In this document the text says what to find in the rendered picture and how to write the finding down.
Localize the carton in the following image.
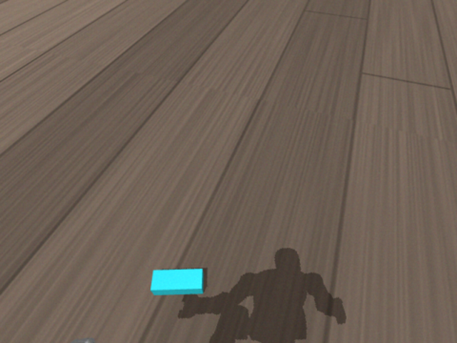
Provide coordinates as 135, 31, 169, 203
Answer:
151, 269, 204, 295

